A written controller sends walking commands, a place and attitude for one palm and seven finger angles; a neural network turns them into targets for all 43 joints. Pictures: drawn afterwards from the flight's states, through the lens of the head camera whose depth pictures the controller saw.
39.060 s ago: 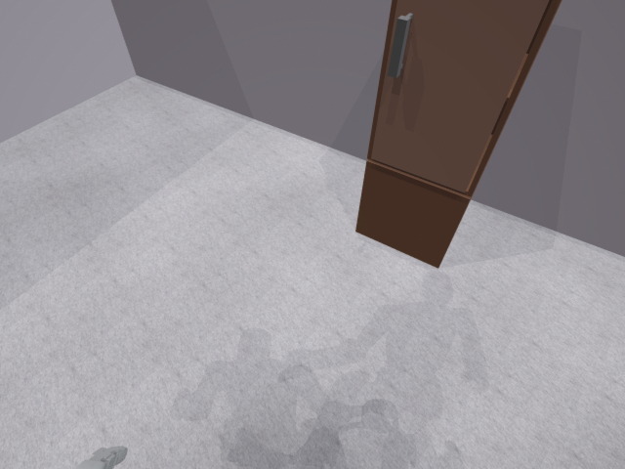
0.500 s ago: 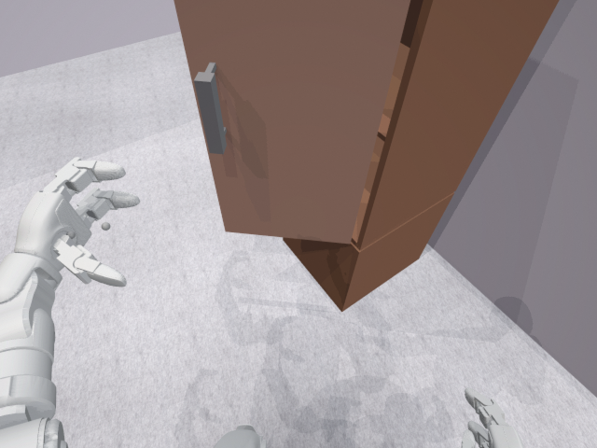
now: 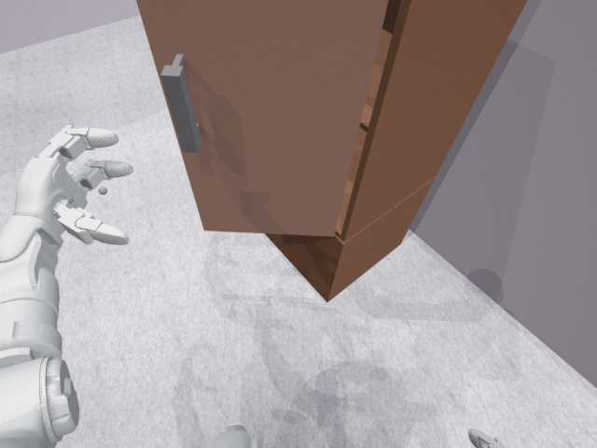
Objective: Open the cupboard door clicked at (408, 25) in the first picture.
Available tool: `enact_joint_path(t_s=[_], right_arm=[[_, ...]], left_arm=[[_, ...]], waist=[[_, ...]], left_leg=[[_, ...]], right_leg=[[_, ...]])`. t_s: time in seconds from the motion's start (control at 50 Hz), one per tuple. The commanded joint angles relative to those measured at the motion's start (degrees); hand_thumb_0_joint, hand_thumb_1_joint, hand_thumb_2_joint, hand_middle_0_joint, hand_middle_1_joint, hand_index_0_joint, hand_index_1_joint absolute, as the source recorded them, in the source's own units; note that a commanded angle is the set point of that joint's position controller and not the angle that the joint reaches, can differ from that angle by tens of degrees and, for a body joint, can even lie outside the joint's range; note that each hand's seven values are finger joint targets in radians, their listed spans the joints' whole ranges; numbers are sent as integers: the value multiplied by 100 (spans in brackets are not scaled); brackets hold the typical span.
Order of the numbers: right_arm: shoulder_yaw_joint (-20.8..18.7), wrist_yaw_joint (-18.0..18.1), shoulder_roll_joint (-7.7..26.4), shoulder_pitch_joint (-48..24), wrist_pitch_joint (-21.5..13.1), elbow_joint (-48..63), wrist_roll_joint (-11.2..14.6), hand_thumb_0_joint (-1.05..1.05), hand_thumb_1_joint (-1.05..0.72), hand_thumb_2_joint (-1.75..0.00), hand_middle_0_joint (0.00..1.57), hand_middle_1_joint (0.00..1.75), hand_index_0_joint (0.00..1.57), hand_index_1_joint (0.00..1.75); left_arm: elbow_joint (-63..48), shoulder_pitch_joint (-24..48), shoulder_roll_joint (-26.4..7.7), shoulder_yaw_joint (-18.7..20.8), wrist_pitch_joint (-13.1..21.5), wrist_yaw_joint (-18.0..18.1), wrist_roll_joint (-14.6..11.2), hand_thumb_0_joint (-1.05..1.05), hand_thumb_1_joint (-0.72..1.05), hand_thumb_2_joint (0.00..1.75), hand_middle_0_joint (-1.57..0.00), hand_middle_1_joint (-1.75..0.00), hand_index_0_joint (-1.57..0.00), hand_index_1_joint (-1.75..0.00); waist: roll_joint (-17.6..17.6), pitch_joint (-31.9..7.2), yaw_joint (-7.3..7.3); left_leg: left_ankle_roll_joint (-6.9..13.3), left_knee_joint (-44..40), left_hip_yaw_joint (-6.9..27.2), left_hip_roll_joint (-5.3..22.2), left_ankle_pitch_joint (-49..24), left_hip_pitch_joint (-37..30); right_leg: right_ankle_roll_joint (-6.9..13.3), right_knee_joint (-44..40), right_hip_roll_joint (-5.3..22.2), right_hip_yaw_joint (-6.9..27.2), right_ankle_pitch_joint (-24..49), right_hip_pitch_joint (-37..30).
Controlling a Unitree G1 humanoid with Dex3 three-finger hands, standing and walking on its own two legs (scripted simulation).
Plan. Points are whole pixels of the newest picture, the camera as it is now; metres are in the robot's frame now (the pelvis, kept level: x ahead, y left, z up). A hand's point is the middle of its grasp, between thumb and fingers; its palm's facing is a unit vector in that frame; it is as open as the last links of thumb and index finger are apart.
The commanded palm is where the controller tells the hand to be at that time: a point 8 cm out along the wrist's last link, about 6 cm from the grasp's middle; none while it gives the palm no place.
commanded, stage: move the hooked fingers beside the handle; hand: left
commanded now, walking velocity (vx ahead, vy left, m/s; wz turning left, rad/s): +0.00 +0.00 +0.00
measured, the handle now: (185, 104) +0.61 +0.19 +0.09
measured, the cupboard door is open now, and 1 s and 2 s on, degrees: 49 49 49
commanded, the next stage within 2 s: none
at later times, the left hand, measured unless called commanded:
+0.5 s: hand (126, 140) +0.50 +0.25 +0.11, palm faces +0.00 -1.00 +0.02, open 14.0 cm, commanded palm +0.49 +0.31 +0.10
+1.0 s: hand (128, 121) +0.56 +0.27 +0.10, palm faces -0.03 -1.00 +0.01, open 14.0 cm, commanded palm +0.54 +0.30 +0.10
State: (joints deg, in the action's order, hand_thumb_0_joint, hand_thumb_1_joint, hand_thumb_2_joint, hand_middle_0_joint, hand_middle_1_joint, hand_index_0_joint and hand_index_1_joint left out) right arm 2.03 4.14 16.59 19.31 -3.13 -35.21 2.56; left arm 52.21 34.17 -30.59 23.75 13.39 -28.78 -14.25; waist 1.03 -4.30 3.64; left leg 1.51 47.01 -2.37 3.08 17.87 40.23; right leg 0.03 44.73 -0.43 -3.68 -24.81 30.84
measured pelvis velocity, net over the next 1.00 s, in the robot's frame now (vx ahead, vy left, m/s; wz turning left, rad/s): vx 0.01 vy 0.02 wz -0.06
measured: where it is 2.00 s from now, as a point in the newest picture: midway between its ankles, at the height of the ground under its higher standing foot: outside the picture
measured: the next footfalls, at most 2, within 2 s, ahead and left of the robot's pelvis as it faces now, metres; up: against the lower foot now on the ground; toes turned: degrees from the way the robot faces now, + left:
none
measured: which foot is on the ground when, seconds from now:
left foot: down 0.00-1.00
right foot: down 0.00-1.00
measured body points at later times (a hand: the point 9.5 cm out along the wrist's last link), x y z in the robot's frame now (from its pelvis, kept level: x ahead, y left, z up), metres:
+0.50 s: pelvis +0.00 -0.01 -0.02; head +0.11 +0.01 +0.42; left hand +0.49 +0.31 +0.11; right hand -0.01 -0.29 -0.11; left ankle +0.05 +0.10 -0.70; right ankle -0.03 -0.12 -0.70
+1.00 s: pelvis +0.01 +0.02 -0.02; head +0.16 +0.05 +0.40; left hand +0.55 +0.32 +0.10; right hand -0.03 -0.25 -0.11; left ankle +0.05 +0.10 -0.70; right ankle -0.03 -0.12 -0.70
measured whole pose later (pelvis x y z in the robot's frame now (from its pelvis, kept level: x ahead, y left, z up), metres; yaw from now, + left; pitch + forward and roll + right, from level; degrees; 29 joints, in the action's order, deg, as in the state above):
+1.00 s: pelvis +0.01 +0.02 -0.02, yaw -3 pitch +23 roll -6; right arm 3.8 3.1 16.3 25.6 4.6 -34.8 0.0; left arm 75.0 63.0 -49.2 28.7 13.8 -27.9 -3.7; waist 1.6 -4.8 12.6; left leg 2.4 55.9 -1.9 5.5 21.7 58.0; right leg -0.9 49.9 -2.6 -3.4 -26.2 47.1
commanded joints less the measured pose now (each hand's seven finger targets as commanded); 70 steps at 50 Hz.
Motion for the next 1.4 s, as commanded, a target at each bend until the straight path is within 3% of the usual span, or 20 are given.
enact_joint_path(t_s=[0.0,0.04,0.18,0.24,0.32,0.42,0.48,0.56,0.62,0.66,0.76,0.82,0.88,0.96,1.04,1.1,1.16,1.22,1.3,1.38], right_arm=[[-402,74,1000,380,-93,465,-14,0,-90,-90,20,30,20,30],[-398,83,1032,454,-32,387,-20,0,-90,-90,20,30,20,30],[-375,70,1054,649,129,295,-53,0,-90,-90,20,30,20,30],[-381,73,1100,789,201,260,-62,0,-90,-90,20,30,20,30],[-368,80,1106,936,306,215,-78,0,-90,-90,20,30,20,30],[-362,87,1157,1136,441,228,-83,0,-90,-90,20,30,20,30],[-340,85,1159,1214,510,202,-70,0,-90,-90,20,30,20,30],[-328,86,1187,1365,577,185,-100,0,-90,-90,20,30,20,30],[-278,111,1193,1439,605,167,-95,0,-90,-90,20,30,20,30],[-274,113,1210,1492,637,183,-104,0,-90,-90,20,30,20,30],[-256,111,1231,1649,665,126,-174,0,-90,-90,20,30,20,30],[-235,101,1242,1727,682,143,-206,0,-90,-90,20,30,20,30],[-284,33,1218,1757,712,170,-242,0,-90,-90,20,30,20,30],[-341,-43,1217,1814,768,194,-277,0,-90,-90,20,30,20,30],[-395,-116,1218,1857,802,188,-311,0,-90,-90,20,30,20,30],[-391,-187,1149,1752,817,201,-300,0,-90,-90,20,30,20,30],[-395,-199,1174,1754,857,235,-295,0,-90,-90,20,30,20,30],[-371,-200,1141,1693,849,240,-282,0,-90,-90,20,30,20,30],[-360,-148,1205,1641,833,259,-248,0,-90,-90,20,30,20,30],[-334,-110,1201,1567,764,192,-239,0,-90,-90,20,30,20,30]], left_arm=[[-903,2798,-1785,352,595,179,-24,0,-50,30,-30,-120,-30,-120],[-507,3079,-2015,488,657,213,34,0,-50,30,-30,-120,-30,-120],[133,3735,-2137,233,725,150,333,0,-50,30,-30,-120,-30,-120],[392,3897,-2408,443,753,129,299,0,-50,30,-30,-120,-30,-120],[569,4216,-2613,511,725,112,339,0,-50,30,-30,-120,-30,-120],[883,4319,-3251,845,673,162,534,0,-50,30,-30,-120,-30,-120],[943,4706,-3354,694,647,125,669,0,-50,30,-30,-120,-30,-120],[1022,4842,-3608,794,652,61,730,0,-50,30,-30,-120,-30,-120],[1345,5014,-3623,732,529,-17,704,0,-50,30,-30,-120,-30,-120],[1355,5106,-3765,725,458,-42,816,0,-50,30,-30,-120,-30,-120],[1288,5497,-3729,627,445,22,895,0,-50,30,-30,-120,-30,-120],[1346,5325,-3827,774,433,6,857,0,-50,30,-30,-120,-30,-120],[1167,5242,-3511,586,379,47,936,0,-50,30,-30,-120,-30,-120],[894,5159,-3342,623,362,152,887,0,-50,30,-30,-120,-30,-120],[385,5113,-3443,887,490,283,831,0,-50,30,-30,-120,-30,-120],[484,5089,-2909,527,446,373,849,0,-50,30,-30,-120,-30,-120],[641,4694,-3068,709,397,459,883,0,-50,30,-30,-120,-30,-120],[779,4832,-2592,335,372,487,849,0,-50,30,-30,-120,-30,-120],[937,4948,-2930,511,445,512,848,0,-50,30,-30,-120,-30,-120],[876,5444,-2888,350,652,519,885,0,-50,30,-30,-120,-30,-120]], waist=[[591,-1942,122],[374,-1979,191],[882,-2191,344],[539,-2316,376],[543,-2355,455],[458,-2474,488],[822,-2430,638],[1119,-2675,650],[893,-2467,788],[1104,-2594,781],[1315,-2759,928],[1278,-2876,838],[1609,-3029,816],[1557,-3142,785],[1586,-3490,675],[1693,-3036,736],[1521,-2940,624],[1335,-2473,774],[1011,-2430,828],[1276,-2442,940]], left_leg=[[15,-412,610,-109,-1218,-2488],[49,-338,570,-109,-1151,-2288],[43,-133,579,-93,-1223,-2258],[74,-38,550,-84,-1263,-2040],[115,85,511,-94,-1357,-1809],[161,244,429,-99,-1415,-1423],[153,328,421,-78,-1384,-1360],[128,427,470,-45,-1613,-1555],[167,502,452,-31,-1504,-1287],[149,539,477,-16,-1615,-1363],[118,630,607,74,-1866,-1799],[101,624,645,60,-2036,-1797],[32,615,740,103,-2352,-2250],[-7,583,841,145,-2624,-2551],[-51,580,911,176,-3211,-2957],[-72,501,910,160,-2903,-2864],[-67,437,888,152,-2881,-2739],[-32,354,874,129,-2343,-2509],[18,339,817,96,-1865,-2158],[3,383,879,104,-1576,-2239]], right_leg=[[136,-547,-274,102,1390,758],[103,-526,-274,146,1418,725],[98,-389,-269,185,1391,1096],[69,-354,-300,209,1507,943],[61,-285,-315,235,1649,918],[18,-227,-337,326,1856,776],[-7,-220,-338,356,1826,993],[21,-169,-381,319,1870,1141],[-2,-181,-396,326,1823,1203],[1,-145,-398,291,1839,1292],[13,-115,-434,188,1699,1771],[57,-27,-450,133,1773,1700],[69,9,-457,42,1760,2010],[76,2,-498,-23,1751,2114],[98,21,-525,-49,1976,1973],[98,-45,-529,-85,1724,2153],[112,-68,-521,-82,1755,1980],[117,-125,-506,-94,1513,2115],[100,-134,-481,-18,1422,1974],[105,-106,-452,17,1182,2238]])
